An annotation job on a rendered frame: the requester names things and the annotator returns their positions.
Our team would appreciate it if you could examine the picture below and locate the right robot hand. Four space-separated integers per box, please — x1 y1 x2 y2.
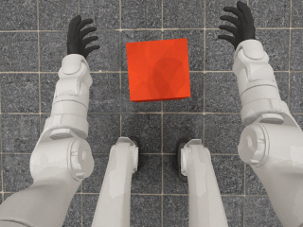
218 0 256 51

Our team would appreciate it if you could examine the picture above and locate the left robot upper arm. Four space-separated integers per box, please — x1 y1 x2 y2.
0 136 95 227

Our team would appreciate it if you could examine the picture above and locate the right robot upper arm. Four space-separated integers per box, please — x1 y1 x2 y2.
238 122 303 227

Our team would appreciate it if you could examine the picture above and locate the robot right foot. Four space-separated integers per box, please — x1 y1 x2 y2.
176 138 189 183

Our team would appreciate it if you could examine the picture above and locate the carton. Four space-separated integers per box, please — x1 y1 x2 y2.
126 38 191 103

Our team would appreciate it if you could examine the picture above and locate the right robot forearm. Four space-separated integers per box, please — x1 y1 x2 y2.
232 39 300 129

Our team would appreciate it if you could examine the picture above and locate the left robot forearm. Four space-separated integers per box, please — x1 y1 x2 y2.
29 54 93 176

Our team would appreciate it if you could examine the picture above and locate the robot right thigh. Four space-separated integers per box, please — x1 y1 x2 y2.
181 144 228 227

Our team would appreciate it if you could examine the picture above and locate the left robot hand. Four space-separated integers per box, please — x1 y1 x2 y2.
66 15 100 59

